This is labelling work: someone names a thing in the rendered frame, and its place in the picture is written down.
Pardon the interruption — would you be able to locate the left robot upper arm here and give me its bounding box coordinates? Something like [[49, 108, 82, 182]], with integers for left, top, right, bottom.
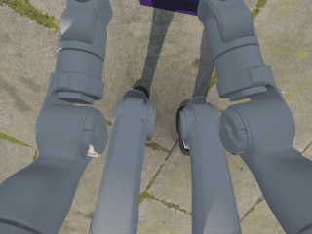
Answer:
[[0, 104, 109, 234]]

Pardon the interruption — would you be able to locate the robot right foot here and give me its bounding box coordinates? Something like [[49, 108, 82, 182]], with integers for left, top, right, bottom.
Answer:
[[175, 106, 190, 156]]

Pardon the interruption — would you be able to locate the carton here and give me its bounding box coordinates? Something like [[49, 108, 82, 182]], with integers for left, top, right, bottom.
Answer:
[[139, 0, 200, 16]]

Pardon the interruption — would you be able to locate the robot right thigh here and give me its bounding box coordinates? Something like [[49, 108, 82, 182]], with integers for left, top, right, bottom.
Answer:
[[179, 103, 242, 234]]

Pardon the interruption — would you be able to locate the left robot forearm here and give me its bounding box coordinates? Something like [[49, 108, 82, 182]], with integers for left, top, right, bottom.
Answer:
[[34, 0, 113, 143]]

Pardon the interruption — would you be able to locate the right robot upper arm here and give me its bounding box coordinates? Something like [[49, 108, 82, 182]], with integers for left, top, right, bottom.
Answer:
[[219, 97, 312, 234]]

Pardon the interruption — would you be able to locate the right robot forearm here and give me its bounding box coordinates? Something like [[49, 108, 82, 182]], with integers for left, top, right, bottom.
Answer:
[[197, 0, 295, 133]]

